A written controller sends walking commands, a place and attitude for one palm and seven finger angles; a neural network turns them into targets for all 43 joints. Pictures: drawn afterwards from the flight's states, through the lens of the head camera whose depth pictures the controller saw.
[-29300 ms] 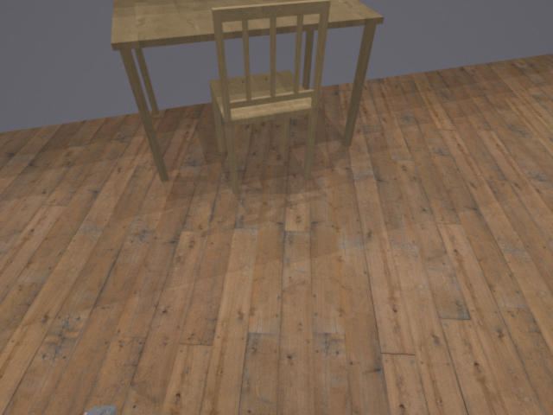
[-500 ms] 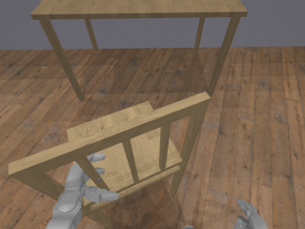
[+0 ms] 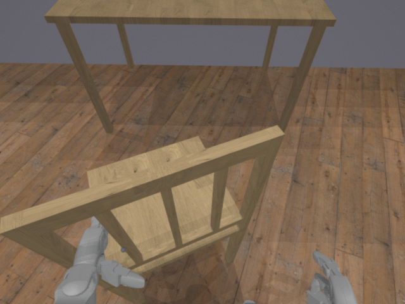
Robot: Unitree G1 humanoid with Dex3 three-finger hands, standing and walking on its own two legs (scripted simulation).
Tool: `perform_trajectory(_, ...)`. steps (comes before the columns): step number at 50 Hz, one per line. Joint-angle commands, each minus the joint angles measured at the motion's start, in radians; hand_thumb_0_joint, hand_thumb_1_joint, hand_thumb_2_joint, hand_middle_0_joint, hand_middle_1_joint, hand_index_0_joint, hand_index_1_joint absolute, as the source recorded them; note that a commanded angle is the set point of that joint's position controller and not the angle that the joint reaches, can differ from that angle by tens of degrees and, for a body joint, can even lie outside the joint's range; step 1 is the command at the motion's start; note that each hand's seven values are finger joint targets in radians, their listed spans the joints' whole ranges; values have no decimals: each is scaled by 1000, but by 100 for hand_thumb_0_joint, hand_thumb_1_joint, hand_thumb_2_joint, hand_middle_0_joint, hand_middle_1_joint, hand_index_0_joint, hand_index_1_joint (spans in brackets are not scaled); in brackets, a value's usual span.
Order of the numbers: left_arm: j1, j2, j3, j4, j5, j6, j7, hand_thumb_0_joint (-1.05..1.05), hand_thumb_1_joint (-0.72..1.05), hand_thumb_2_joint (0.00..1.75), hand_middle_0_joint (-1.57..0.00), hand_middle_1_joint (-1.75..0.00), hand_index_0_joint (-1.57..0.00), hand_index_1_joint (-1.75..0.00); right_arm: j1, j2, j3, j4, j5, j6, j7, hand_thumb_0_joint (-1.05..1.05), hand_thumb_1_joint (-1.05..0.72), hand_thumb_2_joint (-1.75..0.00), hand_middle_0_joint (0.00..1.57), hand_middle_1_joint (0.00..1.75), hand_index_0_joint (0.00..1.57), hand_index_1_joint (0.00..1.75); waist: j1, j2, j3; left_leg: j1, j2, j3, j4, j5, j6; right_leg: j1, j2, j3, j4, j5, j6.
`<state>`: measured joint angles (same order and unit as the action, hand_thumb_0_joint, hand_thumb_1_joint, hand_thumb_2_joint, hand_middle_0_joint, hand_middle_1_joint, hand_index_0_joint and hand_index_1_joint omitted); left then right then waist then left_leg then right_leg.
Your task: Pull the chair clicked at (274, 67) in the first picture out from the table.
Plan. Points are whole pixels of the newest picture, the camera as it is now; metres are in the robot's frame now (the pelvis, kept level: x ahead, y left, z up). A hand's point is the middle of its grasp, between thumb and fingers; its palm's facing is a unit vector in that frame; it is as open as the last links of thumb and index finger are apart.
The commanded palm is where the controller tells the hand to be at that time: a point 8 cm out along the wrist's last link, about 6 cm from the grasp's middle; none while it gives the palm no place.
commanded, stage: draw the fingers out of the gap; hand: left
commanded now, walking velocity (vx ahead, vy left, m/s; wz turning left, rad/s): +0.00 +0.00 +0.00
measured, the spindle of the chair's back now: (172, 220) +0.30 +0.08 -0.05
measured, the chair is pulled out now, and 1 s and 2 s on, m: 0.67 0.67 0.67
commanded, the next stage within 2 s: draw the hand back to the body in 0.66 s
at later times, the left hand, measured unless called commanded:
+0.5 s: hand (114, 293) +0.16 +0.17 -0.03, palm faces +0.05 -0.99 -0.16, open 17.5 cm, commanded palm +0.13 +0.23 -0.01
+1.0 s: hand out of the picture +0.12 +0.17 +0.01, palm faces +0.09 -0.99 -0.06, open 17.4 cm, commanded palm +0.09 +0.24 +0.03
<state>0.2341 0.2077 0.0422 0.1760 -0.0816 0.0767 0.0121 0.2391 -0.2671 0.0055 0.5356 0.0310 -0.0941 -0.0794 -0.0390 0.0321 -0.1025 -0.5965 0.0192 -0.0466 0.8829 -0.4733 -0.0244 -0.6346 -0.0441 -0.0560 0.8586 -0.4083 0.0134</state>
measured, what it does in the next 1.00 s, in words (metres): stands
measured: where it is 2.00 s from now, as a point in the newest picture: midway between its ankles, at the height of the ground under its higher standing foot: outside the picture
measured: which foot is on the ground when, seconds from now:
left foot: down 0.00-1.00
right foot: down 0.00-1.00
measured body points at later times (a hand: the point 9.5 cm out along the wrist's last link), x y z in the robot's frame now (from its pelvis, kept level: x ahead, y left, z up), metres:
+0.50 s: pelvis -0.01 +0.01 -0.01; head +0.02 +0.01 +0.44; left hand +0.15 +0.22 -0.02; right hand +0.17 -0.23 -0.08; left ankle -0.02 +0.14 -0.70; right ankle +0.01 -0.13 -0.70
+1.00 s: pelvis -0.02 +0.01 -0.03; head +0.02 +0.01 +0.42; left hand +0.11 +0.23 +0.02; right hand +0.18 -0.23 -0.10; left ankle -0.02 +0.14 -0.70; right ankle +0.01 -0.13 -0.70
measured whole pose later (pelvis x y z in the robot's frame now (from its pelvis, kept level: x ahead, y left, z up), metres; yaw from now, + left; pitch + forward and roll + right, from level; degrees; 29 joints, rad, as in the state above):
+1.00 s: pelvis -0.02 +0.01 -0.03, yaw +1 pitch +12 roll -2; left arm 0.78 0.21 0.02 -0.30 -0.18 -0.21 -0.08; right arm 0.22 -0.19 -0.03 0.53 0.05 -0.16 -0.09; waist 0.01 0.03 -0.16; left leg -0.75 0.02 -0.08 1.09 -0.55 -0.02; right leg -0.76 -0.05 -0.08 1.03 -0.47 0.01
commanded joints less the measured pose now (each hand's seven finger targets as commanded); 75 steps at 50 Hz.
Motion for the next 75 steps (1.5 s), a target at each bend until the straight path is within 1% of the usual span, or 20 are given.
perform_trajectory(1, 33, 125, 61, -267, 0, -57, 11, 0, -55, 20, 0, 0, 0, 0, -37, -113, -53, -162, 5, -58, -7, 0, -90, -90, 20, 30, 20, 30, 8, 0, -220, 67, -16, 39, -111, 365, 33, 217, 9, -17, -97, 346, -20)
perform_trajectory(10, 180, 117, 52, -337, 12, -41, 32, 0, -55, 20, 0, 0, 0, 0, -54, -100, -59, -182, 6, -55, -11, 0, -90, -90, 20, 30, 20, 30, 10, -33, -144, 14, -18, 28, -107, 287, 35, 160, 19, -25, -99, 243, -21)
perform_trajectory(16, 250, 117, 45, -425, 19, -53, 39, 0, -55, 20, 0, 0, 0, 0, -52, -90, -57, -193, 6, -61, -17, 0, -90, -90, 20, 30, 20, 30, 13, 10, -160, 14, -23, 19, -97, 265, 33, 129, 21, -30, -82, 189, -26)
perform_trajectory(23, 371, 72, 2, -471, 22, -36, 31, 0, -55, 20, 0, 0, 0, 0, -71, -75, -59, -214, 10, -57, -20, 0, -90, -90, 20, 30, 20, 30, 10, -9, -128, -20, -26, 16, -82, 221, 34, 93, 24, -35, -75, 142, -24)
perform_trajectory(28, 408, 92, 25, -497, 23, -32, 30, 0, -55, 20, 0, 0, 0, 0, -74, -71, -60, -223, 11, -50, -27, 0, -90, -90, 20, 30, 20, 30, 15, -21, -112, -52, -29, 10, -71, 176, 36, 69, 27, -34, -71, 83, -25)
perform_trajectory(35, 583, 73, 5, -563, 31, -30, 30, 0, -55, 20, 0, 0, 0, 0, -87, -51, -72, -234, 14, -45, -27, 0, -90, -90, 20, 30, 20, 30, 36, 11, -142, -56, -29, 10, -55, 230, 34, 82, 28, -40, -44, 138, -34)
perform_trajectory(39, 639, 48, -30, -611, 30, -50, 20, 0, -55, 20, 0, 0, 0, 0, -83, -46, -78, -241, 15, -49, -30, 0, -90, -90, 20, 30, 20, 30, 23, -10, -127, -69, -30, 12, -33, 225, 38, 52, 30, -41, -33, 143, -29)
perform_trajectory(40, 534, 22, -3, -717, -72, -168, -11, 0, -55, 20, 0, 0, 0, 0, -76, -45, -77, -220, 13, -73, -33, 0, -90, -90, 20, 30, 20, 30, 6, -65, -101, -97, -37, 3, 2, 234, 32, 22, 41, -57, -26, 165, -32)
perform_trajectory(41, 573, 74, 41, -690, -67, -227, -26, 0, -55, 20, 0, 0, 0, 0, -70, -48, -88, -194, 12, -85, -34, 0, -90, -90, 20, 30, 20, 30, 28, -47, -150, -88, -37, 12, 15, 238, 33, 28, 42, -45, -9, 167, -33)
perform_trajectory(45, 521, 114, 73, -766, -92, -355, -59, 0, -55, 20, 0, 0, 0, 0, -59, -43, -86, -176, 19, -122, -29, 0, -90, -90, 20, 30, 20, 30, 28, 55, -161, -77, -38, 8, 23, 229, 28, -4, 42, -39, 16, 120, -38)
perform_trajectory(48, 541, 92, 76, -739, -118, -438, -106, 0, -55, 20, 0, 0, 0, 0, -72, -37, -87, -160, 29, -134, -15, 0, -90, -90, 20, 30, 20, 30, 27, 32, -153, -92, -36, 5, 36, 205, 25, -28, 45, -39, 26, 99, -35)
perform_trajectory(51, 505, 145, 134, -729, -148, -509, -157, 0, -55, 20, 0, 0, 0, 0, -97, -38, -88, -150, 32, -141, -4, 0, -90, -90, 20, 30, 20, 30, 31, 5, -168, -130, -35, 2, 55, 183, 26, -10, 42, -19, 30, 82, -35)
perform_trajectory(55, 469, 193, 203, -797, -210, -562, -206, 0, -55, 20, 0, 0, 0, 0, -120, -40, -78, -152, 43, -158, -4, 0, -90, -90, 20, 30, 20, 30, 44, 58, -194, -106, -36, 1, 34, 162, 26, 32, 43, -4, 8, 42, -39)
perform_trajectory(60, 481, 223, 295, -722, -258, -479, -228, 0, -51, 22, -1, -1, -1, -1, -149, -44, -67, -155, 63, -165, -19, 0, -90, -90, 20, 30, 20, 30, 52, 33, -165, -82, -33, -7, -9, 90, 24, 91, 36, 16, -69, -60, -33)
perform_trajectory(64, 445, 202, 287, -716, -272, -363, -230, 0, -37, 29, -2, -4, -2, -4, -154, -50, -49, -175, 73, -172, -35, 0, -90, -90, 20, 30, 20, 30, 49, 28, -86, -53, -29, -8, -71, 11, 24, 90, 29, 12, -129, -143, -23)
perform_trajectory(65, 480, 395, 363, -732, -78, -275, -57, 0, -33, 31, -3, -5, -3, -5, -130, -36, -53, -190, 41, -129, -58, 0, -90, -90, 20, 30, 20, 30, 113, 37, -96, -19, -4, -4, -127, 9, 11, 166, 3, 62, -171, -126, -49)
perform_trajectory(66, 477, 276, 279, -824, -55, -234, 12, 0, -30, 32, -4, -5, -4, -5, -127, -16, -34, -220, 32, -116, -63, 0, -90, -90, 20, 30, 20, 30, 83, 47, -54, 10, -11, 5, -153, 15, 13, 168, -7, 41, -193, -110, -43)
perform_trajectory(67, 481, 276, 283, -816, -45, -201, 52, 0, -26, 34, -4, -6, -4, -6, -120, -17, -39, -214, 31, -107, -68, 0, -90, -90, 20, 30, 20, 30, 76, 9, -35, 25, -5, 2, -157, 14, 10, 169, -6, 40, -209, -113, -40)
perform_trajectory(68, 490, 260, 275, -824, -27, -177, 82, 0, -22, 36, -4, -7, -4, -7, -120, -14, -35, -206, 27, -94, -71, 0, -90, -90, 20, 30, 20, 30, 79, 51, -17, 49, -2, 12, -165, 30, 14, 188, -4, 35, -219, -90, -43)
perform_trajectory(75, 408, 357, 344, -884, 15, -133, 180, 0, 3, 48, -8, -12, -8, -12, -135, -30, -14, -170, 18, -84, -82, 0, -90, -90, 20, 30, 20, 30, 87, 81, 25, 207, 6, 10, -272, 159, 15, 334, 4, 14, -307, 73, -50)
